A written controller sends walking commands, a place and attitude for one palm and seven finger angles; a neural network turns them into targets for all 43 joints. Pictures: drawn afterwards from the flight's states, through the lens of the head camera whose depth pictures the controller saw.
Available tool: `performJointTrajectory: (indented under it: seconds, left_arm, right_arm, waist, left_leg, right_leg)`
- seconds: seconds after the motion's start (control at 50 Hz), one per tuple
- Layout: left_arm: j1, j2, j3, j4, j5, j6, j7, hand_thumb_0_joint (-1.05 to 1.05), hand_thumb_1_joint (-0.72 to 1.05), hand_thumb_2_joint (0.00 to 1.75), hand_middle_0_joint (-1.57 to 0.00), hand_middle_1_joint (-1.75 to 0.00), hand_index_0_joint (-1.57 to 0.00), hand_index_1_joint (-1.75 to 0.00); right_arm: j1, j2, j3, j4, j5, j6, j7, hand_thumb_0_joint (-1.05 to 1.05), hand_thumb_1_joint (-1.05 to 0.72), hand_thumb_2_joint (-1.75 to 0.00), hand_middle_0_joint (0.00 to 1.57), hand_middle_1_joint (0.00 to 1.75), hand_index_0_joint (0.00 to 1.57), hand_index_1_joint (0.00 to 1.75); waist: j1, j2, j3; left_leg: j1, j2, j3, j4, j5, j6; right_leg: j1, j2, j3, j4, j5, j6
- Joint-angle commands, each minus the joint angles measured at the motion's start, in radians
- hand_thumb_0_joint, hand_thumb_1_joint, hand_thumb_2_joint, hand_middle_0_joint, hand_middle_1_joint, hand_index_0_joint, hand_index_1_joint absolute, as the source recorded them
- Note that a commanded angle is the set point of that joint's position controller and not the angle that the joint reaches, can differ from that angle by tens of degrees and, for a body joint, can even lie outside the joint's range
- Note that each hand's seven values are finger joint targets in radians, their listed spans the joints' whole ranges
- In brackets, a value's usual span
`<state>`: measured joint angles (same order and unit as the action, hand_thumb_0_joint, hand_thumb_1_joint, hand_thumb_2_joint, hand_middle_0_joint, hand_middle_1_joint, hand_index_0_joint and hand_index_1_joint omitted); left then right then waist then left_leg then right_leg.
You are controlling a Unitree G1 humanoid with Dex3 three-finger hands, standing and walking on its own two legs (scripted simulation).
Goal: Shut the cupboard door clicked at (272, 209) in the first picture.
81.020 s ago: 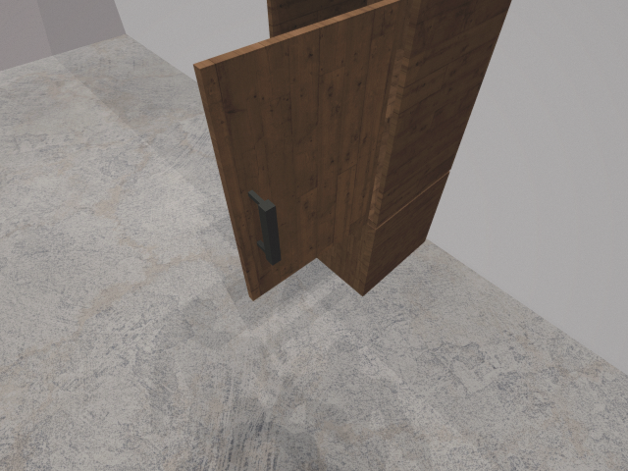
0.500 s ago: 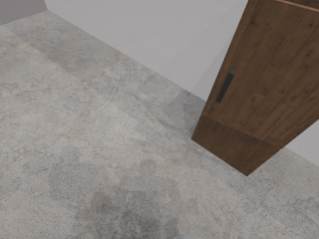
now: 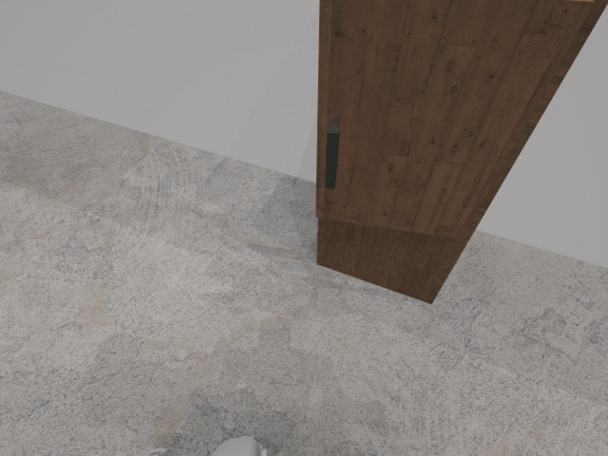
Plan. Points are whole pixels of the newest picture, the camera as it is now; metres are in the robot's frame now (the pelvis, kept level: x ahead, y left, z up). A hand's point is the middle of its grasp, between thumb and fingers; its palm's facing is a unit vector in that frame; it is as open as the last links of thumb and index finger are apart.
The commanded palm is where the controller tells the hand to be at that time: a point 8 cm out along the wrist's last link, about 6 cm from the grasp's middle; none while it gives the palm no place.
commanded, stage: turn to face it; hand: left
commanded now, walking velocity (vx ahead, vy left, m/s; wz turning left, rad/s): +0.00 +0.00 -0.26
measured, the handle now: (333, 153) +0.72 -0.03 -0.08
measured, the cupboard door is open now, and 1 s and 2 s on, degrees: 11 11 11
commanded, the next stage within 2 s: take the last steps up to it in 0.12 s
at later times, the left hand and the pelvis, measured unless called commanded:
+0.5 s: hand out of the picture +0.13 +0.18 -0.16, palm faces -0.18 -0.96 -0.20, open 7.4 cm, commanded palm none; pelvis +0.03 -0.01 +0.00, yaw -10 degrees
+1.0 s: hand (248, 422) +0.20 +0.11 -0.19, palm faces -0.18 -0.98 -0.13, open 7.4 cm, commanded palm none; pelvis +0.16 -0.06 -0.01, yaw -12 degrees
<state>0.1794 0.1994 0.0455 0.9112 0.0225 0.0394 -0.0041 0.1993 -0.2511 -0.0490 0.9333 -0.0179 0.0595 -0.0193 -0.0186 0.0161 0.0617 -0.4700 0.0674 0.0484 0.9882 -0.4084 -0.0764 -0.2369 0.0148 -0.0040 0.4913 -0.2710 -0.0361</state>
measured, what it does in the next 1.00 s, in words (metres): walks ahead: left foot, then right foot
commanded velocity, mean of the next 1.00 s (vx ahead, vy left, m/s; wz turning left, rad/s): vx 0.20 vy -0.07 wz -0.12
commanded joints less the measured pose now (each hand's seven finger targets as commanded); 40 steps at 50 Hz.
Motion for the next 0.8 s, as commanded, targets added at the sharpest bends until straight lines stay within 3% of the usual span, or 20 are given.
performJointTrajectory:
  seconds: [0.0, 0.04, 0.08, 0.1, 0.12, 0.14, 0.16, 0.22, 0.36, 0.44, 0.46, 0.48, 0.5, 0.52, 0.54, 0.58, 0.62, 0.68, 0.74, 0.78]
  left_arm:
    - [0.036, 0.209, 0.058, -0.046, 0.005, -0.026, 0.018, 0.0, 0.9, 0.9, -0.2, -0.3, -0.2, -0.3]
    - [0.022, 0.208, 0.061, -0.04, 0.003, -0.021, 0.019, 0.0, 0.9, 0.9, -0.2, -0.3, -0.2, -0.3]
    - [-0.003, 0.187, 0.056, -0.038, -0.006, -0.015, 0.017, 0.0, 0.9, 0.9, -0.2, -0.3, -0.2, -0.3]
    - [0.019, 0.144, 0.048, -0.044, -0.011, -0.01, 0.014, 0.0, 0.9, 0.9, -0.2, -0.3, -0.2, -0.3]
    - [0.057, 0.094, 0.039, -0.051, -0.015, -0.004, 0.009, 0.0, 0.9, 0.9, -0.2, -0.3, -0.2, -0.3]
    - [0.035, 0.102, 0.039, -0.065, -0.01, -0.005, 0.006, 0.0, 0.9, 0.9, -0.2, -0.3, -0.2, -0.3]
    - [0.006, 0.114, 0.044, -0.06, -0.004, 0.006, 0.008, 0.0, 0.9, 0.9, -0.2, -0.3, -0.2, -0.3]
    - [0.028, 0.096, 0.048, -0.029, -0.005, 0.008, -0.006, 0.0, 0.9, 0.9, -0.2, -0.3, -0.2, -0.3]
    - [-0.078, 0.076, 0.034, -0.042, 0.006, -0.004, -0.046, 0.0, 0.9, 0.9, -0.2, -0.3, -0.2, -0.3]
    - [-0.008, 0.072, 0.038, -0.006, 0.007, -0.014, -0.056, 0.0, 0.9, 0.9, -0.2, -0.3, -0.2, -0.3]
    - [0.043, 0.086, 0.042, 0.018, 0.008, -0.02, -0.053, 0.0, 0.9, 0.9, -0.2, -0.3, -0.2, -0.3]
    - [0.131, 0.123, 0.054, 0.046, 0.008, -0.03, -0.046, 0.0, 0.9, 0.9, -0.2, -0.3, -0.2, -0.3]
    - [0.208, 0.219, 0.071, 0.075, 0.013, -0.04, -0.029, 0.0, 0.9, 0.9, -0.2, -0.3, -0.2, -0.3]
    - [0.259, 0.266, 0.076, 0.087, 0.002, -0.036, -0.018, 0.0, 0.9, 0.9, -0.2, -0.3, -0.2, -0.3]
    - [0.239, 0.232, 0.07, 0.091, 0.001, -0.046, -0.006, 0.0, 0.9, 0.9, -0.2, -0.3, -0.2, -0.3]
    - [0.156, 0.157, 0.048, 0.08, 0.002, -0.055, 0.006, 0.0, 0.9, 0.9, -0.2, -0.3, -0.2, -0.3]
    - [0.096, 0.135, 0.036, 0.07, 0.003, -0.069, 0.005, 0.0, 0.9, 0.9, -0.2, -0.3, -0.2, -0.3]
    - [0.093, 0.132, 0.03, 0.089, 0.004, -0.083, 0.006, 0.0, 0.9, 0.9, -0.2, -0.3, -0.2, -0.3]
    - [0.127, 0.132, 0.029, 0.124, 0.001, -0.084, 0.005, 0.0, 0.9, 0.9, -0.2, -0.3, -0.2, -0.3]
    - [0.116, 0.125, 0.03, 0.135, -0.005, -0.079, 0.002, 0.0, 0.9, 0.9, -0.2, -0.3, -0.2, -0.3]
  right_arm:
    - [-0.014, -0.052, -0.005, -0.077, 0.006, -0.035, -0.003, 0.0, -0.9, -0.9, 0.2, 0.3, 0.2, 0.3]
    - [0.021, -0.047, -0.004, -0.065, 0.008, -0.039, -0.009, 0.0, -0.9, -0.9, 0.2, 0.3, 0.2, 0.3]
    - [0.096, -0.053, -0.002, -0.036, 0.007, -0.051, -0.013, 0.0, -0.9, -0.9, 0.2, 0.3, 0.2, 0.3]
    - [0.106, -0.102, -0.007, -0.03, 0.001, -0.061, -0.016, 0.0, -0.9, -0.9, 0.2, 0.3, 0.2, 0.3]
    - [0.107, -0.18, -0.019, -0.041, -0.01, -0.062, -0.019, 0.0, -0.9, -0.9, 0.2, 0.3, 0.2, 0.3]
    - [0.107, -0.198, -0.022, -0.055, -0.016, -0.058, -0.025, 0.0, -0.9, -0.9, 0.2, 0.3, 0.2, 0.3]
    - [0.103, -0.188, -0.017, -0.047, -0.019, -0.062, -0.031, 0.0, -0.9, -0.9, 0.2, 0.3, 0.2, 0.3]
    - [0.04, -0.133, -0.002, -0.056, -0.022, -0.065, -0.033, 0.0, -0.9, -0.9, 0.2, 0.3, 0.2, 0.3]
    - [0.159, -0.157, -0.03, 0.018, -0.025, -0.075, -0.021, 0.0, -0.9, -0.9, 0.2, 0.3, 0.2, 0.3]
    - [0.117, -0.183, -0.04, 0.032, -0.023, -0.075, -0.014, 0.0, -0.9, -0.9, 0.2, 0.3, 0.2, 0.3]
    - [0.114, -0.165, -0.037, 0.037, -0.019, -0.076, -0.01, 0.0, -0.9, -0.9, 0.2, 0.3, 0.2, 0.3]
    - [0.089, -0.139, -0.032, 0.03, -0.014, -0.079, -0.006, 0.0, -0.9, -0.9, 0.2, 0.3, 0.2, 0.3]
    - [0.063, -0.065, -0.014, 0.0, -0.001, -0.081, 0.0, 0.0, -0.9, -0.9, 0.2, 0.3, 0.2, 0.3]
    - [-0.045, -0.059, -0.005, -0.052, -0.006, -0.079, 0.005, 0.0, -0.9, -0.9, 0.2, 0.3, 0.2, 0.3]
    - [-0.066, -0.073, -0.012, -0.048, -0.007, -0.079, 0.0, 0.0, -0.9, -0.9, 0.2, 0.3, 0.2, 0.3]
    - [-0.039, -0.076, -0.016, -0.02, -0.012, -0.082, 0.008, 0.0, -0.9, -0.9, 0.2, 0.3, 0.2, 0.3]
    - [0.027, -0.039, -0.012, 0.011, -0.015, -0.074, 0.02, 0.0, -0.9, -0.9, 0.2, 0.3, 0.2, 0.3]
    - [0.051, -0.009, -0.005, 0.01, -0.013, -0.075, 0.029, 0.0, -0.9, -0.9, 0.2, 0.3, 0.2, 0.3]
    - [0.04, -0.003, 0.001, 0.007, -0.011, -0.089, 0.025, 0.0, -0.9, -0.9, 0.2, 0.3, 0.2, 0.3]
    - [0.107, -0.015, 0.002, 0.032, -0.013, -0.099, 0.018, 0.0, -0.9, -0.9, 0.2, 0.3, 0.2, 0.3]
  waist:
    - [0.038, -0.155, -0.104]
    - [0.02, -0.154, -0.102]
    - [-0.018, -0.119, -0.1]
    - [-0.01, 0.02, -0.105]
    - [0.002, 0.218, -0.094]
    - [-0.011, 0.214, -0.064]
    - [-0.014, 0.264, -0.055]
    - [0.022, 0.146, -0.068]
    - [-0.05, 0.142, -0.04]
    - [-0.005, 0.146, -0.037]
    - [0.021, 0.086, -0.046]
    - [0.068, -0.001, -0.067]
    - [0.104, -0.259, -0.063]
    - [0.153, -0.287, -0.013]
    - [0.125, -0.267, 0.014]
    - [0.07, -0.192, 0.059]
    - [0.016, -0.135, 0.031]
    - [-0.005, -0.13, 0.023]
    - [0.003, -0.105, 0.01]
    - [-0.033, -0.088, -0.008]
  left_leg:
    - [0.016, -0.018, -0.006, -0.183, -0.011, 0.005]
    - [0.111, -0.032, 0.0, -0.315, 0.049, 0.011]
    - [0.29, -0.028, 0.0, -0.538, 0.229, 0.024]
    - [0.375, 0.083, -0.117, -0.616, 0.294, 0.066]
    - [0.379, 0.269, -0.305, -0.661, 0.356, 0.161]
    - [0.308, 0.363, -0.384, -0.708, 0.366, 0.246]
    - [0.264, 0.358, -0.387, -0.727, 0.397, 0.263]
    - [0.29, 0.268, -0.206, -0.677, 0.485, 0.238]
    - [0.369, 0.284, -0.173, -0.751, 0.083, 0.211]
    - [0.237, 0.261, -0.108, -0.697, -0.025, 0.175]
    - [0.173, 0.223, -0.071, -0.632, -0.019, 0.149]
    - [0.072, 0.159, 0.008, -0.51, -0.046, 0.111]
    - [-0.144, 0.026, 0.143, -0.273, -0.158, 0.052]
    - [-0.24, -0.007, 0.079, -0.05, -0.257, 0.052]
    - [-0.295, 0.015, -0.001, 0.061, -0.177, 0.058]
    - [-0.262, 0.062, -0.025, 0.102, -0.083, 0.056]
    - [-0.142, 0.054, 0.012, 0.037, 0.005, 0.044]
    - [-0.061, 0.042, 0.04, -0.135, 0.071, 0.044]
    - [0.029, 0.011, 0.074, -0.305, 0.115, 0.053]
    - [0.174, -0.013, 0.093, -0.432, 0.203, 0.064]
  right_leg:
    - [0.11, -0.247, 0.261, -0.127, 0.444, -0.172]
    - [0.068, -0.233, 0.269, -0.1, 0.422, -0.15]
    - [-0.035, -0.182, 0.243, -0.039, 0.315, -0.083]
    - [-0.135, -0.096, 0.189, 0.035, 0.162, -0.031]
    - [-0.208, 0.008, 0.083, 0.167, -0.103, 0.018]
    - [-0.223, 0.023, 0.035, 0.341, -0.295, 0.034]
    - [-0.231, 0.006, 0.062, 0.488, -0.323, 0.038]
    - [-0.239, -0.025, 0.046, 0.559, -0.233, 0.055]
    - [-0.253, -0.041, -0.038, 0.323, -0.175, 0.046]
    - [-0.025, -0.007, -0.097, 0.079, -0.086, 0.034]
    - [0.096, 0.01, -0.103, -0.032, -0.018, 0.025]
    - [0.241, -0.043, -0.032, -0.14, -0.055, 0.001]
    - [0.375, -0.253, 0.268, -0.255, -0.237, -0.092]
    - [0.3, -0.38, 0.44, -0.351, -0.306, -0.187]
    - [0.274, -0.369, 0.475, -0.349, -0.252, -0.223]
    - [0.19, -0.334, 0.339, -0.316, -0.158, -0.226]
    - [0.104, -0.265, 0.173, -0.302, -0.022, -0.188]
    - [0.083, -0.24, 0.108, -0.303, 0.086, -0.18]
    - [0.12, -0.233, 0.106, -0.251, 0.177, -0.17]
    - [0.086, -0.196, 0.076, -0.162, 0.185, -0.14]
